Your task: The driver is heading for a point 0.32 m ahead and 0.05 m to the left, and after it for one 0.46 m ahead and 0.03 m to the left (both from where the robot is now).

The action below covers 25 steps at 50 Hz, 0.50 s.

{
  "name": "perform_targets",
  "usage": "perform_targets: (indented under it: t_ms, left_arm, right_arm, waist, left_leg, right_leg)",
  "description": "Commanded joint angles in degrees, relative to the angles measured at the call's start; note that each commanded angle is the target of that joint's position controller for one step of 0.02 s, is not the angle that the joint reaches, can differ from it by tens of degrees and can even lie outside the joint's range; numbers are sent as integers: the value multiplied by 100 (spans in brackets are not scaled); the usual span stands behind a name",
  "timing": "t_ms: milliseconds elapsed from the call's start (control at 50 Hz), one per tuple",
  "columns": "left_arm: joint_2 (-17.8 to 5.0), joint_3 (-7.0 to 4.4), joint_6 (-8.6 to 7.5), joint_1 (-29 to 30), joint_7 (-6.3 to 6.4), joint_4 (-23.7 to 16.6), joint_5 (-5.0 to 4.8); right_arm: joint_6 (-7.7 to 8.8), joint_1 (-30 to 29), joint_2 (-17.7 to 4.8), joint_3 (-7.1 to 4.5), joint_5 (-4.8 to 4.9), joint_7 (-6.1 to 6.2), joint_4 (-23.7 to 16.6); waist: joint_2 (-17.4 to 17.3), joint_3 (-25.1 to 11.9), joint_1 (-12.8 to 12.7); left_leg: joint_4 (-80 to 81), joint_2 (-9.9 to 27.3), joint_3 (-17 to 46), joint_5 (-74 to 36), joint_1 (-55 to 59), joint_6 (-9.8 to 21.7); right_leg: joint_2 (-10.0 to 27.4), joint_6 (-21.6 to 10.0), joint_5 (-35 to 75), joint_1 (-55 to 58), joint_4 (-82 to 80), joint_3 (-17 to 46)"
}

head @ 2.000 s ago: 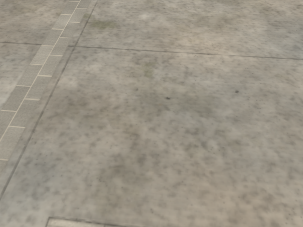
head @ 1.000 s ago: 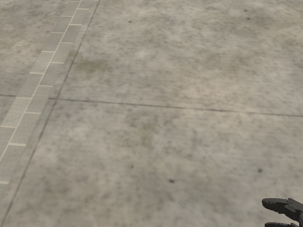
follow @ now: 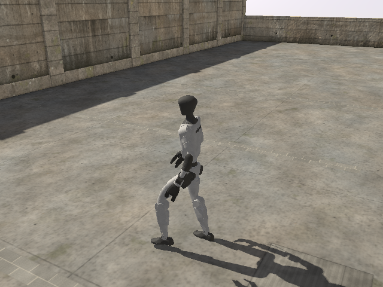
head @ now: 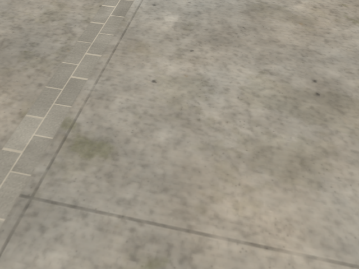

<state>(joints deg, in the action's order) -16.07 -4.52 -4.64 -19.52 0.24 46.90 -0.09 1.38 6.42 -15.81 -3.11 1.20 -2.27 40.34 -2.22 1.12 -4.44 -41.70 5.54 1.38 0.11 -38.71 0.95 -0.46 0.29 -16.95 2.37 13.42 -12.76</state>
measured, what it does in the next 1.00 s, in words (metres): walks ahead: left foot, then right foot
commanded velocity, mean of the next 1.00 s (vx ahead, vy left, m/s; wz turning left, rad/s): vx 0.18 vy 0.00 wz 0.12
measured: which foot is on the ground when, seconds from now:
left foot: up 0.00-0.08, down 0.10-0.64, up 0.66-0.82, down 0.84-1.00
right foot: down 0.00-0.10, up 0.12-0.58, down 0.60-1.00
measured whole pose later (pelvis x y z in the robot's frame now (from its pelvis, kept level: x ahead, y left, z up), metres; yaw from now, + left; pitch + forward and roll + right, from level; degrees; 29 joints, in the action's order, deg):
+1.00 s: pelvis +0.31 +0.07 +0.00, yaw +5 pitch +0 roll +0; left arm -12.5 -1.8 0.1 -8.0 1.1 48.0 0.9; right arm -0.3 13.2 -13.2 -2.1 -0.9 1.3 52.4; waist 0.9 0.8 0.0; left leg -31.4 0.7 0.9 19.0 -12.4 -0.5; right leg 0.4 1.1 -11.4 -17.8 29.4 0.9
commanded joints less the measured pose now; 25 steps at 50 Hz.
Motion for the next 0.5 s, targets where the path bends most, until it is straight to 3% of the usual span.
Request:
perform_targets:
  t_ms: [20,60,80,100,120,140,160,180,200,220,240,300,360,440,500]
  left_arm:
    - [-1047,-272,21,142,37,-264,-102]
    - [-1229,-321,94,214,66,-263,-149]
    - [-1290,-333,146,284,84,-275,-173]
    - [-1202,-288,174,306,107,-300,-178]
    - [-881,-155,134,174,121,-433,7]
    - [-189,68,-31,-243,54,-771,137]
    - [-750,-17,-197,431,-5,-804,-74]
    - [-880,-50,-260,793,-16,-945,-213]
    - [-818,-33,-272,796,41,-885,-103]
    - [-869,-76,-233,776,95,-839,45]
    - [-902,-100,-138,611,91,-768,47]
    - [-598,-21,85,264,94,-546,39]
    - [-392,68,129,513,81,-529,28]
    - [-404,90,108,1022,-31,-606,-58]
    - [-500,49,124,1239,-78,-738,-18]
  right_arm:
    - [61,-630,-317,-53,1,-99,-653]
    - [31,-389,-488,-148,-20,-116,-706]
    - [14,152,-653,-255,-15,-104,-600]
    - [-2,1113,-971,-445,6,-45,-338]
    - [-58,1952,-1540,-640,31,83,-166]
    - [17,1530,-2037,-637,-4,86,-342]
    - [91,1566,-1539,-500,-42,42,-509]
    - [159,1318,-1274,-415,-89,32,-493]
    - [179,999,-1094,-365,-44,42,-522]
    - [156,683,-936,-331,-24,71,-579]
    - [142,470,-771,-262,-99,107,-647]
    - [211,379,-713,-202,-178,163,-484]
    - [210,381,-632,-134,-184,244,-250]
    - [157,455,-689,-118,-265,323,-7]
    - [87,480,-718,-119,-242,312,189]
  waist:
    - [504,405,75]
    - [703,102,311]
    - [737,-232,647]
    - [601,-731,1136]
    - [-240,-1253,1385]
    - [-1423,-1813,609]
    - [-611,-2097,1093]
    - [-394,-1372,1021]
    - [71,-954,766]
    - [142,-708,567]
    - [59,-711,372]
    - [-7,-779,195]
    - [-165,-746,267]
    - [-176,-626,565]
    - [-161,-439,636]
  left_leg:
    - [365,-49,-241,429,-82,224]
    - [438,-409,-603,1048,590,449]
    - [571,-681,-789,1177,1348,595]
    - [911,-967,-816,855,2762,803]
    - [1003,-87,655,588,4522,1180]
    - [1829,1213,3988,1219,5866,2256]
    - [2321,1377,4282,791,5882,2193]
    - [2234,1227,3316,-292,5302,1982]
    - [2097,934,2537,-1253,4499,1764]
    - [2104,720,2011,-1805,3794,1602]
    - [2193,652,1678,-2262,3303,1526]
    - [2390,505,957,-3332,2727,1471]
    - [2469,278,316,-3345,2714,1195]
    - [2578,331,29,-2825,3043,949]
    - [2376,558,198,-2745,3431,1041]
  right_leg:
    - [1776,-812,2594,75,-192,396]
    - [1758,-680,4455,251,557,203]
    - [1657,-582,5292,186,1376,65]
    - [1407,-392,5278,-331,2623,-103]
    - [1106,-91,2984,-1906,4525,-122]
    - [-144,247,-1827,-4135,6296,786]
    - [5,176,-1800,-4597,6727,1775]
    - [202,94,-1313,-4842,6586,1719]
    - [446,84,-890,-4610,6168,1695]
    - [609,126,-654,-4277,5773,1670]
    - [719,145,-503,-3844,5653,1672]
    - [669,293,30,-3385,5076,1483]
    - [663,308,962,-3256,4006,1445]
    - [558,210,1948,-3014,2815,1452]
    - [489,105,1375,-3172,2473,1488]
